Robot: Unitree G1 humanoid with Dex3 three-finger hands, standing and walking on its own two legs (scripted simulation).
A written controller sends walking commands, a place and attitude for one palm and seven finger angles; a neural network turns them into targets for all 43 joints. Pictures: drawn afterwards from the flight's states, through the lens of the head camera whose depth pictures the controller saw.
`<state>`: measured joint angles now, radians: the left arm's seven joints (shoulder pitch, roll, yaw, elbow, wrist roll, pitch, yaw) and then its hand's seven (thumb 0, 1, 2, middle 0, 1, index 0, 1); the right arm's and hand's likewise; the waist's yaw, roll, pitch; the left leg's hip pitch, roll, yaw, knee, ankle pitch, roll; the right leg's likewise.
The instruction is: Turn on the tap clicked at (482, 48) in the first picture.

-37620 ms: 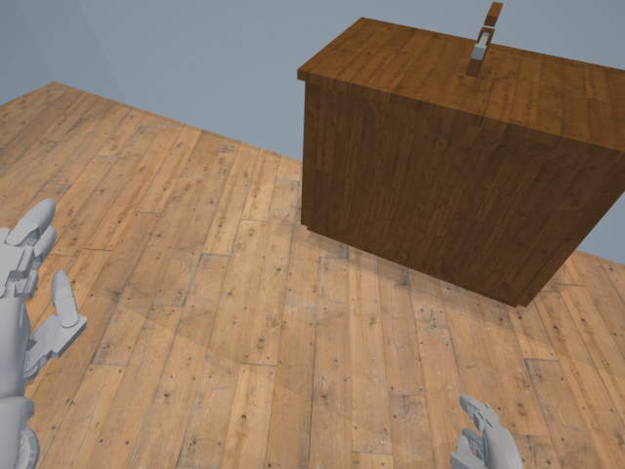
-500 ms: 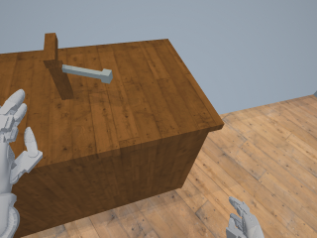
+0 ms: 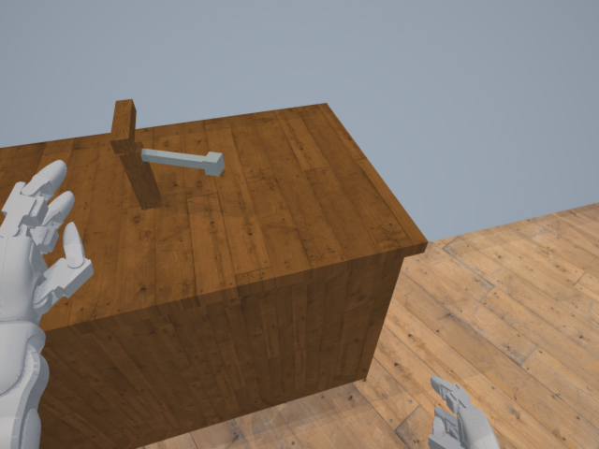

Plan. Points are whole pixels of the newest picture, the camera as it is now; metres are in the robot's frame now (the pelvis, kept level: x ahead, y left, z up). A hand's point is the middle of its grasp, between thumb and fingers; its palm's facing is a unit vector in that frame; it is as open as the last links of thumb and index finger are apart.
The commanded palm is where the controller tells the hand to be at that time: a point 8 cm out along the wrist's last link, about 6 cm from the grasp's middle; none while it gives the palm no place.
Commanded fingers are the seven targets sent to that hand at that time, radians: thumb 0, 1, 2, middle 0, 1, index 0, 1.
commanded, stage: turn the palm inward beside the body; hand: left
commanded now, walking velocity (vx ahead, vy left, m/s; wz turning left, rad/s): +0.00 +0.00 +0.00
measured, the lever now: (214, 163) +0.51 +0.21 +0.12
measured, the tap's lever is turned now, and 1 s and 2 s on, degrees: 62 62 62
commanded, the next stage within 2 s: reach beside the lever's end, fingers flat in 1.98 s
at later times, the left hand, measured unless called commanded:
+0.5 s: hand (136, 298) +0.22 +0.20 +0.15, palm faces +0.47 -0.83 -0.29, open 7.4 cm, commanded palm +0.15 +0.25 +0.18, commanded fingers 0.00 0.90 0.90 -0.20 -0.30 -0.20 -0.30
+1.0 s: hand (118, 306) +0.21 +0.22 +0.16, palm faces +0.49 -0.85 -0.18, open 7.4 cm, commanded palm +0.15 +0.25 +0.17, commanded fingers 0.00 0.90 0.90 -0.20 -0.30 -0.20 -0.30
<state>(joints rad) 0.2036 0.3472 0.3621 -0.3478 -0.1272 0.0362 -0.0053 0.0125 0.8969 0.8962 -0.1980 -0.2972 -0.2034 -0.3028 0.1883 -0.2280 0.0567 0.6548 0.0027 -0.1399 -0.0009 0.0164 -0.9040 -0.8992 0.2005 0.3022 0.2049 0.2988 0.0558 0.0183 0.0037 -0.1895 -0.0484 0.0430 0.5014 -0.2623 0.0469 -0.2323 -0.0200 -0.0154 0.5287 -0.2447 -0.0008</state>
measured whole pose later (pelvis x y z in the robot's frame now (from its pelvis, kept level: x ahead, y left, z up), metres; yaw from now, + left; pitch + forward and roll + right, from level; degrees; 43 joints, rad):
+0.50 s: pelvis +0.01 -0.07 -0.01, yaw +2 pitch -1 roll +1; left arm 0.28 0.35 0.37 -0.29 -0.19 0.04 0.06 0.01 0.89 0.90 -0.20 -0.30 -0.21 -0.30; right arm 0.14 -0.25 0.01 0.73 0.02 -0.17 -0.10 0.02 -0.91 -0.90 0.20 0.30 0.20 0.30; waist 0.06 0.07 0.00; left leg -0.30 0.02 -0.07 0.64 -0.33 -0.02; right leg -0.31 0.06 -0.10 0.63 -0.32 -0.09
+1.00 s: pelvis +0.02 -0.04 -0.01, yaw +2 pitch +0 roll +0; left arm 0.43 0.26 0.30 -0.50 -0.21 0.05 0.11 0.02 0.89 0.90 -0.20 -0.30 -0.21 -0.30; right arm 0.18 -0.22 0.03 0.68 0.01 -0.26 -0.08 0.02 -0.91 -0.90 0.20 0.30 0.20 0.30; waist 0.09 0.05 -0.05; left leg -0.28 -0.03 -0.05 0.63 -0.35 0.00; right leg -0.29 0.01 -0.08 0.64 -0.34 -0.05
